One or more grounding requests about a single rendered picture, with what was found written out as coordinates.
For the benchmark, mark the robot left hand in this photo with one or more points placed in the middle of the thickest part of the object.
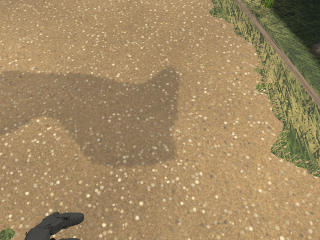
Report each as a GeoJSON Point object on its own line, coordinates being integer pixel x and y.
{"type": "Point", "coordinates": [54, 223]}

